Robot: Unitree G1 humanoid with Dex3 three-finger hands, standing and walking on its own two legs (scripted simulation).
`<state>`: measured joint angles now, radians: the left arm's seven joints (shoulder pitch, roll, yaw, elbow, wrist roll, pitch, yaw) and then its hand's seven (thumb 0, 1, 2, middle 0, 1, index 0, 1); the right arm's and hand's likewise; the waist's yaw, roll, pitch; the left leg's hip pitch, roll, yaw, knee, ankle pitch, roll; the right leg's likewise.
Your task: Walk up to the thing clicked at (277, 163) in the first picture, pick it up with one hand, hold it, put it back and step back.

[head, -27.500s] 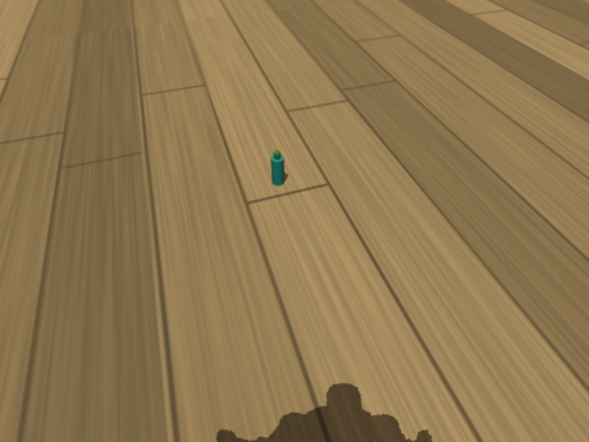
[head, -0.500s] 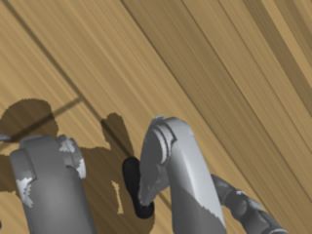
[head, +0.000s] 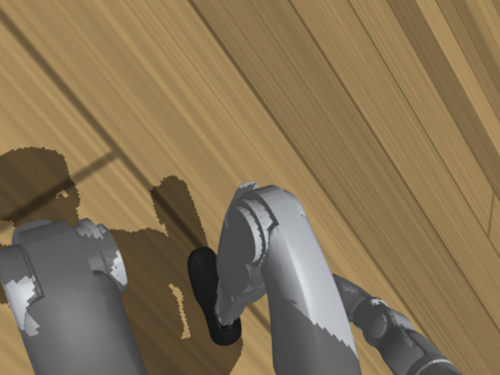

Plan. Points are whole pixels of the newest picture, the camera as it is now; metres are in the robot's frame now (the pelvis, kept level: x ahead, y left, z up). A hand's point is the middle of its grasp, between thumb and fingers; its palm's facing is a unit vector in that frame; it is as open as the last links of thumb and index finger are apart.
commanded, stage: close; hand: left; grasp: from the side
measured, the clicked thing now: out of the picture +0.43 +0.30 -0.18
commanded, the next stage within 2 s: settle in 0.20 s
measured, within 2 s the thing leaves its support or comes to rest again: leaves its support in 0.62 s
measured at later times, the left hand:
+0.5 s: hand out of the picture +0.44 +0.30 -0.17, palm faces +0.44 -0.90 +0.01, open 9.0 cm
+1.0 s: hand out of the picture +0.40 +0.33 -0.08, palm faces +0.40 -0.92 -0.02, open 9.1 cm
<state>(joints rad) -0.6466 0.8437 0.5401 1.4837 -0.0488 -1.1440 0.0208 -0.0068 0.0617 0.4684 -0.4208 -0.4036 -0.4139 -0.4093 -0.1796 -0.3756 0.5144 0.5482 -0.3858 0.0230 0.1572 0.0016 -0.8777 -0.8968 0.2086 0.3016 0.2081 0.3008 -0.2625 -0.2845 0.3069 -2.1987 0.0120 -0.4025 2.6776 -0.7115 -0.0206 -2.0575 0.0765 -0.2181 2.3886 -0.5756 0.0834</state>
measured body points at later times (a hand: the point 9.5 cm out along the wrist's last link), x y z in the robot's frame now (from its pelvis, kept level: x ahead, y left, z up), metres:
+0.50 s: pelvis +0.00 +0.00 +0.00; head +0.23 +0.19 +0.33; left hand +0.41 +0.35 -0.17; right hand +0.16 -0.25 -0.02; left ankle +0.08 +0.12 -0.25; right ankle +0.15 -0.13 -0.25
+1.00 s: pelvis +0.01 -0.01 +0.02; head +0.19 +0.17 +0.39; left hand +0.38 +0.38 -0.07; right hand +0.19 -0.24 -0.03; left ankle +0.08 +0.12 -0.25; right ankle +0.15 -0.13 -0.25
